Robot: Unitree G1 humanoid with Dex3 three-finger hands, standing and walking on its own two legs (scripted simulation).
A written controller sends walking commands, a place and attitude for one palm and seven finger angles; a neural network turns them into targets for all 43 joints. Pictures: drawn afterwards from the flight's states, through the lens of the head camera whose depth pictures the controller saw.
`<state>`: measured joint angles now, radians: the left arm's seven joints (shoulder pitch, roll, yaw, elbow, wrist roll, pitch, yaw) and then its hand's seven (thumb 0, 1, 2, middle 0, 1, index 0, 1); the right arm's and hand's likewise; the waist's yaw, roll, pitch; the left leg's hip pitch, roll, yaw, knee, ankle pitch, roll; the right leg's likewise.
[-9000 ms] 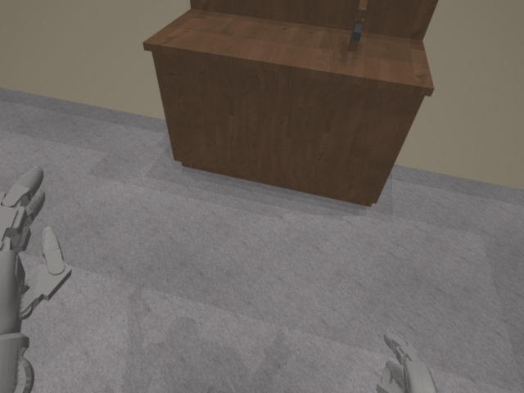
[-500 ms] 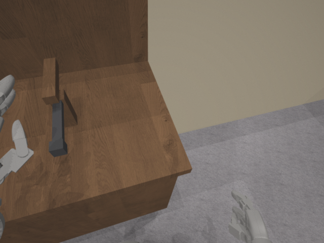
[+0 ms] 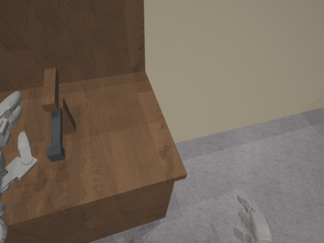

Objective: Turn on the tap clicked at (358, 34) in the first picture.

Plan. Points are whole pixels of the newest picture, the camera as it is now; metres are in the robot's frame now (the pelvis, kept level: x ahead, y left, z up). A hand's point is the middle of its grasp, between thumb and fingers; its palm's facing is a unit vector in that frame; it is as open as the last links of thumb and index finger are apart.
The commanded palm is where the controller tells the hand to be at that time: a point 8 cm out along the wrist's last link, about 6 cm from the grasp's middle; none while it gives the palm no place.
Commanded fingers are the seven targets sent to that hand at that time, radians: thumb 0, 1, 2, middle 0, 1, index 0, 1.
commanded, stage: look again from close up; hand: left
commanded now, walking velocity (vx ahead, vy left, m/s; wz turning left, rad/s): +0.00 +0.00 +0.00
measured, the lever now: (56, 153) +0.28 +0.27 +0.07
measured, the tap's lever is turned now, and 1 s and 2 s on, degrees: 0 0 0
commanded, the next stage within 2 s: shuffle to correct the standing spot in 0.10 s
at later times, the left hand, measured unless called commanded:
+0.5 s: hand (38, 172) +0.20 +0.23 +0.16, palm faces +0.32 -0.85 -0.41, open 7.4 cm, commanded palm +0.14 +0.27 +0.17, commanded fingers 0.00 0.90 0.90 -0.20 -0.30 -0.20 -0.30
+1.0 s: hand (27, 206) +0.15 +0.23 +0.15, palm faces +0.34 -0.86 -0.38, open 7.4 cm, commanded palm +0.10 +0.26 +0.17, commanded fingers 0.00 0.90 0.90 -0.20 -0.30 -0.20 -0.30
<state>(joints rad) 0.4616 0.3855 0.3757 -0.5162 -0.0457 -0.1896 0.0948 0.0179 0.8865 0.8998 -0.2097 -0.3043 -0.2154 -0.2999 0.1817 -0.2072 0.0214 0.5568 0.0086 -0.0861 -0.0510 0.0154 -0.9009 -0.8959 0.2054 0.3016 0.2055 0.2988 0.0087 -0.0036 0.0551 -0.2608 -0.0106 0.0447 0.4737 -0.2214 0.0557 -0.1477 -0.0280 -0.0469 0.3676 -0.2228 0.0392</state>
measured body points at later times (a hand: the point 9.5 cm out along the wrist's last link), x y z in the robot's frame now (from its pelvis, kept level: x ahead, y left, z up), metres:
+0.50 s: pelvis -0.02 -0.01 +0.00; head +0.02 +0.00 +0.45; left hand +0.17 +0.27 +0.18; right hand +0.17 -0.23 -0.07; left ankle +0.02 +0.08 -0.74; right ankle -0.02 -0.15 -0.74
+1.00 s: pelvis -0.07 -0.01 -0.01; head -0.05 +0.00 +0.44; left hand +0.12 +0.27 +0.17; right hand +0.09 -0.26 -0.09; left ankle +0.02 +0.07 -0.74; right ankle -0.02 -0.15 -0.74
